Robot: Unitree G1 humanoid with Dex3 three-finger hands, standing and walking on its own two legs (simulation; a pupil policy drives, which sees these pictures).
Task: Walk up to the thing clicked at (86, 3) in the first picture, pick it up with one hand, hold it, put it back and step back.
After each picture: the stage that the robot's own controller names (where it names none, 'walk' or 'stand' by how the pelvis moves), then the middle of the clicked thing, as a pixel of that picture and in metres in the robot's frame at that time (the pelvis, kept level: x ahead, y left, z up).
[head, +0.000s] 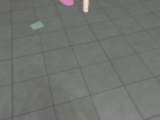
stand; (85, 3) +2.17 -0.02 -0.66
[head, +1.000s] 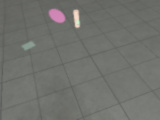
walk; (76, 18) +2.03 +0.22 -0.63
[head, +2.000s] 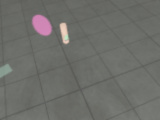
walk; (64, 33) +1.45 +0.33 -0.65
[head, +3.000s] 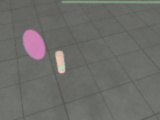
walk; (60, 62) +0.97 +0.26 -0.64
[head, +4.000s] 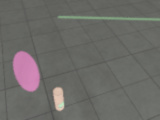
walk; (58, 99) +0.61 +0.18 -0.63
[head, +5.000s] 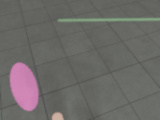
stand; out of the picture +0.39 +0.18 -0.64
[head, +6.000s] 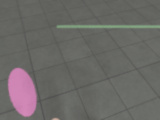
stand; out of the picture +0.39 +0.18 -0.66
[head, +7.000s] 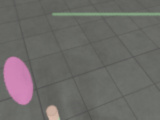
stand; (53, 116) +0.41 +0.21 -0.64
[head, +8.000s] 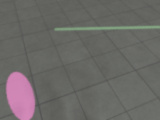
stand; out of the picture +0.37 +0.20 -0.66
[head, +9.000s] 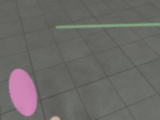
stand; out of the picture +0.40 +0.20 -0.66
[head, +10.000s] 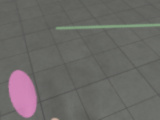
stand; out of the picture +0.40 +0.21 -0.66
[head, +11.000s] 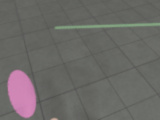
stand; out of the picture +0.39 +0.21 -0.66
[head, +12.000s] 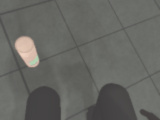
go down; (29, 54) +0.48 +0.21 -0.32
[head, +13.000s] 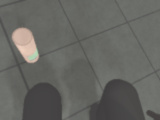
approach; (27, 48) +0.49 +0.22 -0.27
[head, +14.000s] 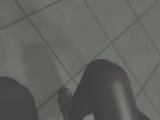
close in; out of the picture +0.48 +0.27 -0.17
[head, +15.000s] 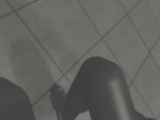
close; out of the picture +0.47 +0.28 -0.17
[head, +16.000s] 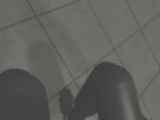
lift; out of the picture +0.39 +0.25 -0.16
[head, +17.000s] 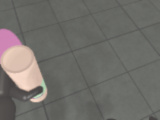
lift; (29, 79) +0.33 +0.18 +0.03
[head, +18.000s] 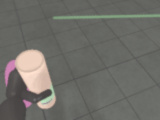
hold; (39, 84) +0.32 +0.15 +0.05
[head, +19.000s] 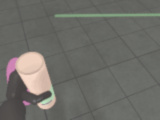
hold; (39, 85) +0.32 +0.16 +0.04
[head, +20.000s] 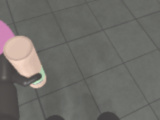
crouch; (29, 67) +0.39 +0.17 -0.02
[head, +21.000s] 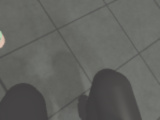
lower; out of the picture +0.50 +0.24 -0.07
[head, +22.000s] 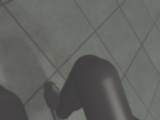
lower; out of the picture +0.48 +0.28 -0.18
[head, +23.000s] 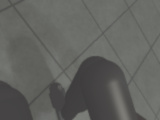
lower; out of the picture +0.47 +0.28 -0.17
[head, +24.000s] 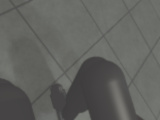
lower; out of the picture +0.46 +0.28 -0.17
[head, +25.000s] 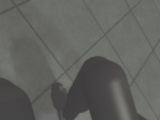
lower; out of the picture +0.45 +0.28 -0.17
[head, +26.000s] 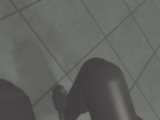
open; out of the picture +0.46 +0.25 -0.18
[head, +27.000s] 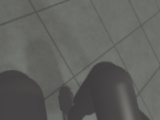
stand; out of the picture +0.46 +0.25 -0.18
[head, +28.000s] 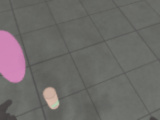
stand; (51, 99) +0.42 +0.17 -0.52
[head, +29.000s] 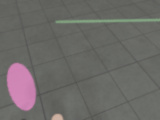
stand; out of the picture +0.41 +0.16 -0.60
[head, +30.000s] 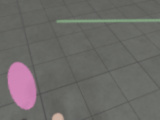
stand; out of the picture +0.41 +0.16 -0.60
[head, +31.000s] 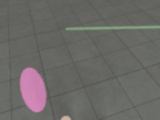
stand; out of the picture +0.43 +0.16 -0.65
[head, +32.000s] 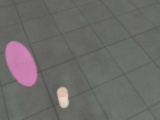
walk; (63, 98) +0.49 +0.12 -0.63
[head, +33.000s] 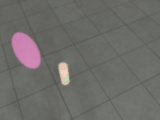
walk; (64, 74) +0.73 +0.17 -0.63
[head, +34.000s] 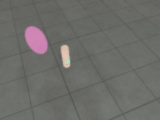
stand; (65, 56) +1.04 +0.22 -0.63
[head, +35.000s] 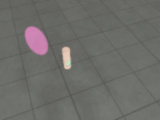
stand; (66, 58) +1.03 +0.18 -0.65
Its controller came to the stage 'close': yes
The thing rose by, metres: 0.69
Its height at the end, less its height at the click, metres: +0.00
